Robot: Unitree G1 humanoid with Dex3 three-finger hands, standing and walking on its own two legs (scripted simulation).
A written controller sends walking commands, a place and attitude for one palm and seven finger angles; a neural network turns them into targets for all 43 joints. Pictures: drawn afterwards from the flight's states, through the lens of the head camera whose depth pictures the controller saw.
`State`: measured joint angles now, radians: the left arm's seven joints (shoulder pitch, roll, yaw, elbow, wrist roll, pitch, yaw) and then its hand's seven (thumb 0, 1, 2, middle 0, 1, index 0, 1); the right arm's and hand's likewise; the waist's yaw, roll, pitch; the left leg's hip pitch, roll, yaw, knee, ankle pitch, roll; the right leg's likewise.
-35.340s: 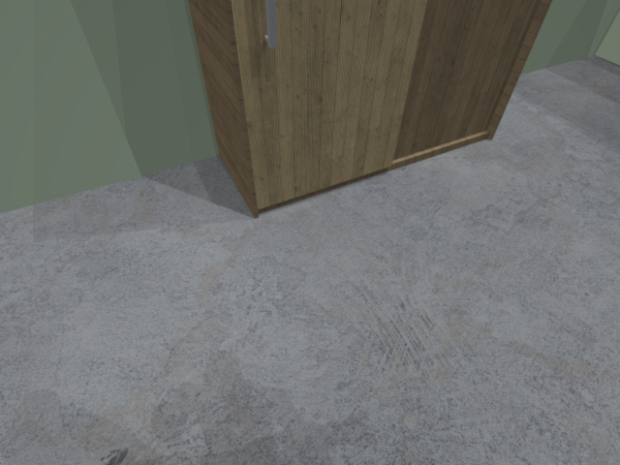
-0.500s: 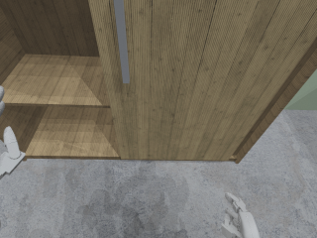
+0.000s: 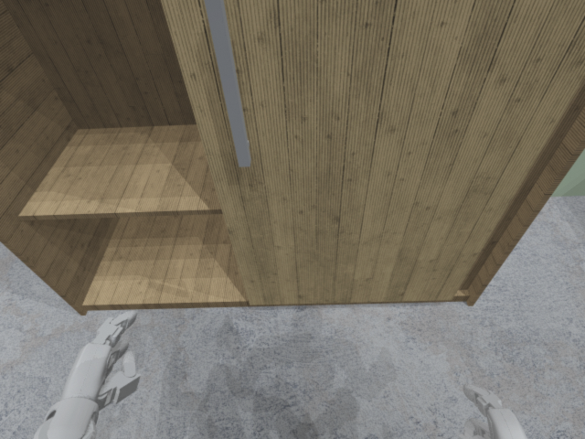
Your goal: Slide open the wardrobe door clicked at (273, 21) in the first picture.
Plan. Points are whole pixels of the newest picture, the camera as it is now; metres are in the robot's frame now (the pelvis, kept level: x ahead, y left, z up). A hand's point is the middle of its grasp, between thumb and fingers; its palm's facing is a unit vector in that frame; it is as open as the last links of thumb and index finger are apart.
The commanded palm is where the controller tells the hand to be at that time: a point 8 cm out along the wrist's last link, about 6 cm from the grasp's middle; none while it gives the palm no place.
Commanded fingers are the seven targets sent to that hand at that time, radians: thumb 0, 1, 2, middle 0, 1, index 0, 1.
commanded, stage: let the arm hang, fingers relaxed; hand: left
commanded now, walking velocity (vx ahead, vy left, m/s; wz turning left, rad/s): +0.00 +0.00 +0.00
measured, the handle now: (233, 86) +0.65 +0.13 +0.17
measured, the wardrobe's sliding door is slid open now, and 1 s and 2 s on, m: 0.64 0.64 0.64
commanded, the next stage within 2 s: look to check the result in 0.96 s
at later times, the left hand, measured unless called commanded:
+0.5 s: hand out of the picture +0.00 +0.24 -0.15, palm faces -0.01 -0.95 -0.30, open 7.3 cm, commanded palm none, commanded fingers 0.00 0.90 0.90 -0.20 -0.30 -0.20 -0.30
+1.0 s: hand out of the picture +0.11 +0.24 -0.14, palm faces -0.04 -0.96 -0.29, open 7.4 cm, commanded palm none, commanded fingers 0.00 0.90 0.90 -0.20 -0.30 -0.20 -0.30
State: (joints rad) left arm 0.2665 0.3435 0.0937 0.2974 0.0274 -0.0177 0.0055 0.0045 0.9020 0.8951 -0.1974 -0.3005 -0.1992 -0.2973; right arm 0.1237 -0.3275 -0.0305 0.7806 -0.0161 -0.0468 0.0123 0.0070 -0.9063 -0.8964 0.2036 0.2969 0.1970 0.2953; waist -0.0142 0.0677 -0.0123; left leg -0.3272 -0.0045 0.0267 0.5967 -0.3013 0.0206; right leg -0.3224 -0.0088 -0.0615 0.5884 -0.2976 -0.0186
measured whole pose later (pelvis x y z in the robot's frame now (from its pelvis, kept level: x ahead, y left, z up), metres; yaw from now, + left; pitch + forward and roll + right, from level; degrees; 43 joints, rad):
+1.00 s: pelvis +0.01 +0.01 +0.02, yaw -1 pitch +0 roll +0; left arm 0.07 0.29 0.01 1.11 0.01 -0.01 -0.01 0.00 0.91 0.89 -0.20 -0.30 -0.20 -0.30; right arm 0.09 -0.32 0.00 1.12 -0.03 -0.01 -0.01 0.00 -0.91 -0.90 0.20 0.30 0.20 0.30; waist -0.01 0.00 0.05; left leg -0.14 -0.02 0.04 0.33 -0.18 0.03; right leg -0.15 -0.02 -0.04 0.34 -0.19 0.00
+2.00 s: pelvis +0.03 -0.02 +0.02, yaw -1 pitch -1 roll +0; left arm 0.08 0.31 0.01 1.13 0.01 -0.01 0.00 0.01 0.91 0.89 -0.20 -0.30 -0.20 -0.30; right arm 0.10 -0.32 0.01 1.13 -0.02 0.00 -0.01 0.00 -0.91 -0.90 0.20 0.30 0.20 0.30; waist -0.01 0.01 0.05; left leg -0.08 0.02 0.03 0.28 -0.18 -0.01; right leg -0.08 0.02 -0.05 0.28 -0.18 -0.04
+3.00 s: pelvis +0.02 -0.01 +0.02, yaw -1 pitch -1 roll +0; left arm 0.08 0.32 0.01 1.13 0.01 -0.01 0.00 0.01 0.91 0.89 -0.20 -0.30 -0.20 -0.30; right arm 0.10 -0.32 0.01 1.14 -0.02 0.00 -0.01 0.00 -0.91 -0.90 0.20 0.30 0.20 0.30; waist -0.01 0.00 0.06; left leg -0.08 0.01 0.04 0.27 -0.17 0.00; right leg -0.09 0.02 -0.05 0.27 -0.17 -0.03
